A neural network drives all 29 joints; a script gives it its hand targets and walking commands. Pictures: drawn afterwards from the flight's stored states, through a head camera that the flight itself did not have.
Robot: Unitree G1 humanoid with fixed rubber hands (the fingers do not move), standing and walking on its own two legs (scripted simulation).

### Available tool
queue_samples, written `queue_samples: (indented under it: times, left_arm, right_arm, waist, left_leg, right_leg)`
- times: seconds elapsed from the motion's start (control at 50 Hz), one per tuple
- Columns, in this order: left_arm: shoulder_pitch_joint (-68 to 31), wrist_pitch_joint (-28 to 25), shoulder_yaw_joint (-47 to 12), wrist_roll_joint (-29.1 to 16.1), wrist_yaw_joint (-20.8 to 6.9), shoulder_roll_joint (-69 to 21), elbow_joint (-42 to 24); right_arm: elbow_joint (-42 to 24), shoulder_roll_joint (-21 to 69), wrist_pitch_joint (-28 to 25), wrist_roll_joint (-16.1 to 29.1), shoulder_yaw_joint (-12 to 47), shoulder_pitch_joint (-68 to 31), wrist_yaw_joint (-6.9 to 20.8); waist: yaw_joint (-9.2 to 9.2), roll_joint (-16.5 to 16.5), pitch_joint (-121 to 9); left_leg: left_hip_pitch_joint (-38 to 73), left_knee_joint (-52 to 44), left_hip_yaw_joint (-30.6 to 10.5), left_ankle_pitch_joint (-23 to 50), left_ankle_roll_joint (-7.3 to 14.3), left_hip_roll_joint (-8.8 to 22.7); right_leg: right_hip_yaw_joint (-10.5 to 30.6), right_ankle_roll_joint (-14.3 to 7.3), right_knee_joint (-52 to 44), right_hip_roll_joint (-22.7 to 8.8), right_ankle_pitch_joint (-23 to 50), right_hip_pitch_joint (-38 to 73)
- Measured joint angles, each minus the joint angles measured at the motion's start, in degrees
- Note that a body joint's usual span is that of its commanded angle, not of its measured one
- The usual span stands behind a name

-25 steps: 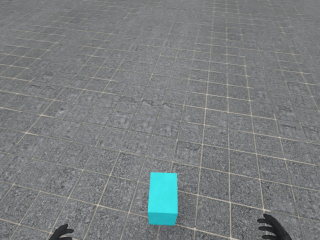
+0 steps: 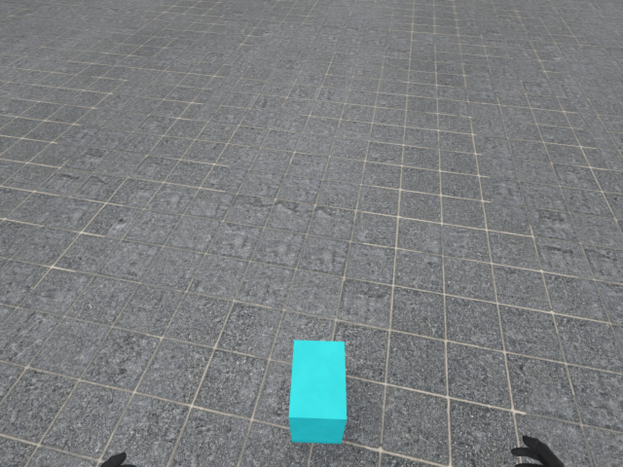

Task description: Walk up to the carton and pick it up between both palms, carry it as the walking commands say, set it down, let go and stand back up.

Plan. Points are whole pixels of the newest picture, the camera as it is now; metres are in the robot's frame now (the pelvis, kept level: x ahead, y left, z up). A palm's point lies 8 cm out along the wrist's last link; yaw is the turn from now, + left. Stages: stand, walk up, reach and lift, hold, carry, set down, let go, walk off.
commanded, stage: stand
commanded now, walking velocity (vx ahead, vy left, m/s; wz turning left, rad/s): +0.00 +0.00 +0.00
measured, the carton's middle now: (317, 392) +0.45 -0.01 -0.66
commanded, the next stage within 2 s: none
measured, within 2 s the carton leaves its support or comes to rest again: neither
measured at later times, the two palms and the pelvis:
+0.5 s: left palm out of the picture +0.07 +0.30 -0.10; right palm out of the picture +0.09 -0.30 -0.09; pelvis -0.02 +0.00 +0.00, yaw +0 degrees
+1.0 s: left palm out of the picture +0.06 +0.31 -0.10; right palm out of the picture +0.08 -0.31 -0.10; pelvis -0.02 +0.00 +0.00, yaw +1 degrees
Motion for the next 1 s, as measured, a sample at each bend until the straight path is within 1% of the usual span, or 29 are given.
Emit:
queue_samples:
  times: [0.5,1.0]
  left_arm:
    - [-0.8,-0.5,-0.6,-0.3,-0.6,0.9,4.8]
    - [-2.1,-0.8,-1.2,-0.6,-0.9,1.8,7.7]
  right_arm:
    - [5.1,-1.1,-0.5,0.4,0.7,-0.9,0.4]
    - [7.7,-1.9,-0.6,0.7,1.1,-1.7,0.8]
  waist:
    - [0.06,0.2,0.3]
    - [0.04,0.3,0.9]
  left_leg:
    - [0.7,-3.0,-0.4,3.0,0.0,-0.1]
    - [0.9,-4.2,-0.7,4.2,0.1,-0.2]
  right_leg:
    - [-0.4,0.2,-2.7,-0.3,2.7,0.6]
    - [-0.6,0.2,-3.8,-0.5,3.7,0.9]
